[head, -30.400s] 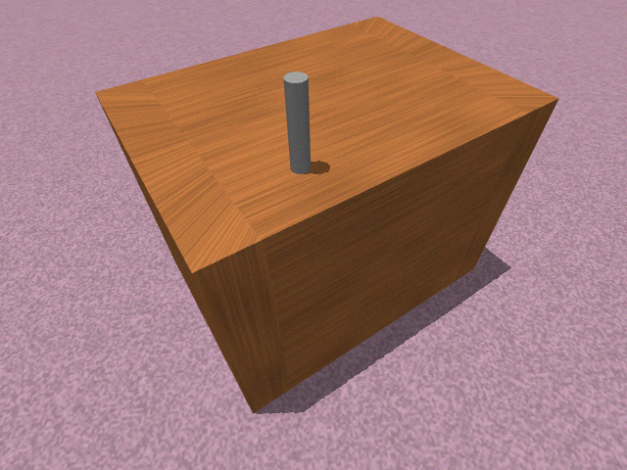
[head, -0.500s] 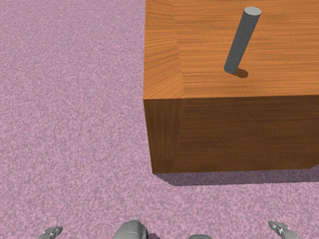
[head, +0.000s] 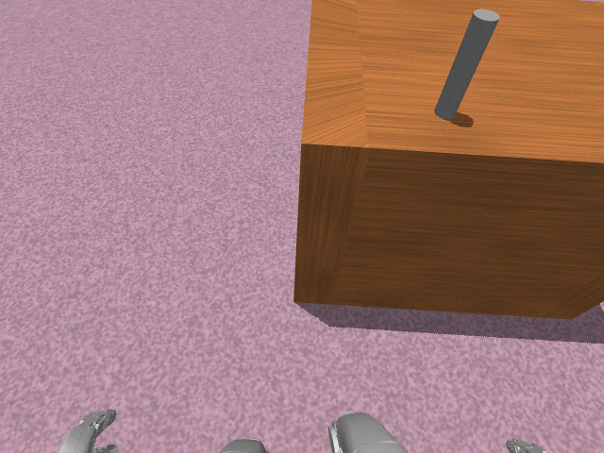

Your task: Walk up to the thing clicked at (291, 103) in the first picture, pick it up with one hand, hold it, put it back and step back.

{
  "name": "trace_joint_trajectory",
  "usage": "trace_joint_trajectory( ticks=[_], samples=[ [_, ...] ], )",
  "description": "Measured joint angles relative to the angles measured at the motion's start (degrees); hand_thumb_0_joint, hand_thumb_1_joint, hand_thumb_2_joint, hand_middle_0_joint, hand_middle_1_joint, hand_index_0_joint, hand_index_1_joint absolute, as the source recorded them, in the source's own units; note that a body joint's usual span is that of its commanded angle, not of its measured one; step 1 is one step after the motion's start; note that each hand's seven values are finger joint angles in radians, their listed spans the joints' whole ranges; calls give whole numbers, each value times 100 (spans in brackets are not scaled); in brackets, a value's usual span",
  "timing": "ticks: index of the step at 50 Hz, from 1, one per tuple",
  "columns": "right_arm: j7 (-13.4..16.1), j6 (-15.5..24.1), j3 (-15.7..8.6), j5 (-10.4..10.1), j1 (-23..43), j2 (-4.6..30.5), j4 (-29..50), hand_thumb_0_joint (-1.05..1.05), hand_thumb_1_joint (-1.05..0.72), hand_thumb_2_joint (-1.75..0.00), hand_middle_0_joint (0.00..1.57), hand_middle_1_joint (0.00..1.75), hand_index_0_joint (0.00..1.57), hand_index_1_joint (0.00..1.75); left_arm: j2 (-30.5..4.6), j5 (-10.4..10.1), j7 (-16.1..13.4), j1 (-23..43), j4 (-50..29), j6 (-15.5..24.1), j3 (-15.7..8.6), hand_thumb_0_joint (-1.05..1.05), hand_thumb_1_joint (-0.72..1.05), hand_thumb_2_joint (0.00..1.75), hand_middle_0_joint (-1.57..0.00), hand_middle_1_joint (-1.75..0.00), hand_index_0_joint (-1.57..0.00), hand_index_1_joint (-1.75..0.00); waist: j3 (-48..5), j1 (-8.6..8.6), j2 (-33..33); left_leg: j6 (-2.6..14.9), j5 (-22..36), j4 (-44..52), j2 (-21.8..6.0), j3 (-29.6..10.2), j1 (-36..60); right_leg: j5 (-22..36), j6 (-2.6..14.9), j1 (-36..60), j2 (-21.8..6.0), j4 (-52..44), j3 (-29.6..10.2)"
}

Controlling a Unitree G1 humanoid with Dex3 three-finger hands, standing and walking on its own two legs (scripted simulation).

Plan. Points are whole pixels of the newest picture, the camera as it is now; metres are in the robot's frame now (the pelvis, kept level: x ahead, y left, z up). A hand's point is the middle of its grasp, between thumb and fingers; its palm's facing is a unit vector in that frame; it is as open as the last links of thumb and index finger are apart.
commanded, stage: step back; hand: right
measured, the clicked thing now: (463, 69) +0.75 -0.27 +0.09
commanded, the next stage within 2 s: none
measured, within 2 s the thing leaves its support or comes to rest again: neither
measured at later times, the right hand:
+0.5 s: hand out of the picture -0.09 -0.30 -0.16, palm faces -0.05 +0.92 -0.40, open 7.4 cm
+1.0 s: hand out of the picture -0.24 -0.34 -0.15, palm faces +0.00 +0.93 -0.38, open 7.4 cm
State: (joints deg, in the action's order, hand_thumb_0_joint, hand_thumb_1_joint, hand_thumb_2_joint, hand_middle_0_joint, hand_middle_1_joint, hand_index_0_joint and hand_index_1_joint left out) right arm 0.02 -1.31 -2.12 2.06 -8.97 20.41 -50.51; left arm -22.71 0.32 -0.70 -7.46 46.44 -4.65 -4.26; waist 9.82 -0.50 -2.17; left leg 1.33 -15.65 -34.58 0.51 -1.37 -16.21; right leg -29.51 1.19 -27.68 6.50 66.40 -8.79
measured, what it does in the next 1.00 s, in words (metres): walks backwards: right foot, then left foot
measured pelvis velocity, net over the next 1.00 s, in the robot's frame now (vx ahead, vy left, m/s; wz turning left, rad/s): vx -0.35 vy -0.06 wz -0.05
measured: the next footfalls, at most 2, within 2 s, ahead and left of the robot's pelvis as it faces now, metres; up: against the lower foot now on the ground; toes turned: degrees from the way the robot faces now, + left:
right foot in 0.22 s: -0.08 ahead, -0.16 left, +0.00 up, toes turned -2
left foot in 0.52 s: -0.14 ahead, +0.09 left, +0.00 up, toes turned -1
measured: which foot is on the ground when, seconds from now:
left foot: down 0.00-0.24, up 0.26-0.50, down 0.52-0.88, up 0.90-1.00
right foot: up 0.00-0.20, down 0.22-0.54, up 0.56-0.84, down 0.86-1.00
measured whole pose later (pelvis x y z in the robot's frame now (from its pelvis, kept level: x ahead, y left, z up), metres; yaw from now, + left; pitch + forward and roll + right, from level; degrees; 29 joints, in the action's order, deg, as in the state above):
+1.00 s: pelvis -0.35 -0.06 +0.00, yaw -3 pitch -2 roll +2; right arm 0.8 -3.3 -3.2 0.8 -8.1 23.9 -49.9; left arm -20.0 2.4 0.2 -13.2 52.1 -2.2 -3.1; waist 6.7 -2.2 1.8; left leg -0.6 -24.9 -60.8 5.1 -8.0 -30.7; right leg -20.5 1.4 -15.0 -0.5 37.7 -1.3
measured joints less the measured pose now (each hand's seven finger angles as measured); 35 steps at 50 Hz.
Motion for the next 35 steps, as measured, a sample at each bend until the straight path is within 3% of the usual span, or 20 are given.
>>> trace_joint_trajectory(
  ticks=[2, 5, 8, 10, 12, 13, 15, 17, 19, 21, 24, 26, 28, 31, 33, 35],
  samples=[
    [20, -4, -7, 1, 46, -9, 50, 1, -90, -89, 20, 30, 21, 30, -8, 10, 25, -124, 30, 33, -32, 0, 91, 89, -21, -30, -21, -30, -28, -41, 26, 2, 168, 129, -107, 29, -62, 24, -89, 118, 13, 210, 41],
    [43, 19, -35, -2, 144, 8, 199, 1, -90, -89, 20, 30, 21, 30, -24, 46, 63, -281, 76, 41, -57, 0, 91, 89, -21, -30, -21, -30, -8, -83, 62, -14, 361, 183, -235, 90, -221, -14, -215, 508, -137, -275, 119],
    [40, 13, -47, 1, 258, 79, 355, 1, -90, -89, 20, 30, 21, 30, -30, 60, 96, -385, 144, 56, -43, 0, 91, 89, -21, -30, -21, -30, 21, -117, 116, -83, 494, 78, -355, 163, -467, 64, -223, 991, -387, -1371, 302],
    [21, -37, -50, -10, 332, 158, 422, 1, -90, -89, 20, 30, 21, 30, -18, 71, 119, -447, 210, 107, -28, 0, 91, 89, -21, -30, -21, -30, 2, -146, 179, -167, 539, -97, -437, 202, -688, 420, -144, 1378, -534, -2376, 481],
    [15, -110, -75, -48, 414, 282, 420, 1, -90, -89, 20, 30, 21, 30, 74, 120, 126, -481, 314, 169, -32, 0, 91, 89, -21, -30, -21, -30, 2, -126, 412, -202, 515, -375, -573, 85, -948, 664, -133, 1583, -461, -2978, 652],
    [37, -147, -109, -76, 418, 317, 383, 1, -90, -89, 20, 30, 21, 30, 138, 148, 149, -500, 344, 169, -16, 0, 91, 89, -21, -30, -21, -30, 2, -74, 517, -168, 66, -588, -469, -148, -1074, 696, -134, 1519, -428, -2909, 735],
    [84, -217, -143, -106, 324, 307, 281, 1, -90, -89, 20, 30, 21, 30, 185, 177, 185, -593, 330, 162, 36, 0, 91, 89, -21, -30, -21, -30, -99, -159, 417, -174, -870, -1519, 15, -438, -1337, 763, -87, 1318, -570, -2773, 655],
    [91, -222, -143, -160, 195, 346, 218, 1, -90, -89, 20, 30, 21, 30, 244, 181, 154, -634, 331, 153, 76, 0, 91, 89, -21, -30, -21, -30, -156, -191, 370, -164, -1041, -2455, 397, -597, -1474, 931, -81, 1233, -698, -2864, 604],
    [97, -181, -134, -186, 49, 373, 188, 1, -90, -89, 20, 30, 21, 30, 264, 205, 114, -597, 302, 135, 78, 0, 90, 89, -21, -30, -21, -30, -184, -154, 355, -169, -1101, -2914, 540, -576, -1406, 1083, -82, 1136, -783, -2945, 628],
    [104, -156, -117, -179, -91, 370, 159, 1, -90, -89, 20, 30, 21, 30, 233, 222, 70, -501, 214, 143, 74, 1, 90, 89, -21, -30, -21, -30, -175, -108, 340, -184, -1219, -2736, 498, -479, -1111, 1195, -101, 1020, -839, -2960, 695],
    [96, -144, -97, -127, -235, 325, 83, 1, -90, -89, 20, 30, 21, 30, 147, 199, 14, -287, 8, 176, 73, 1, 90, 89, -21, -30, -21, -30, -110, -43, 313, -181, -1311, -1676, 294, -260, -492, 1286, -145, 792, -911, -2825, 856],
    [75, -116, -93, -99, -285, 287, 29, 1, -90, -89, 20, 30, 21, 30, 71, 147, 4, -115, -116, 159, 90, 0, 90, 89, -21, -30, -21, -30, -54, 3, 272, -136, -867, -643, 177, -76, -21, 1281, -187, 580, -976, -2590, 956],
    [63, -95, -99, -48, -219, 143, -61, 1, -90, -89, 20, 30, 21, 30, -40, 101, -7, 95, -159, 114, 83, 0, 90, 89, -21, -30, -21, -30, 125, -43, -8, -51, -349, -342, 326, 80, 67, 1276, -146, 383, -1108, -2278, 783],
    [-17, -85, -20, -22, -171, 53, -66, 1, -90, -89, 20, 30, 21, 30, -35, 47, -48, 195, -58, 10, 63, 0, 91, 89, -21, -30, -21, -30, 128, 23, 32, -4, -244, -421, 182, 20, -116, 60, -35, 66, -533, -1003, 316],
    [1, -77, 26, -5, -125, -4, -56, 1, -90, -89, 20, 30, 21, 30, -51, 3, -40, 166, 7, -9, 51, 0, 91, 89, -21, -30, -21, -30, 51, 26, 33, -20, -45, -243, 63, 22, -166, -58, -1, -46, -215, -149, 119],
    [24, -79, 39, 4, -51, -10, -7, 1, -90, -89, 20, 30, 21, 30, -42, -7, -9, 94, 51, 16, 39, 0, 91, 89, -21, -30, -21, -30, -19, 3, 69, -23, 141, -105, -61, 42, -250, -42, -40, 43, -128, 162, 161]
  ],
)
